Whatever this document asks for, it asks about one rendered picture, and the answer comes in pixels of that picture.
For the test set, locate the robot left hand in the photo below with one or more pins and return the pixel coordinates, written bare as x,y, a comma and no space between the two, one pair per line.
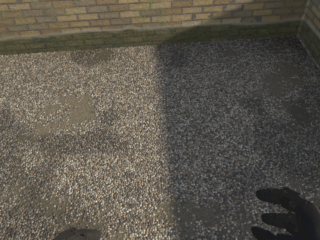
79,234

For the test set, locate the robot right hand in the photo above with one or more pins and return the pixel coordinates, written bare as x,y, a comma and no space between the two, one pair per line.
303,225

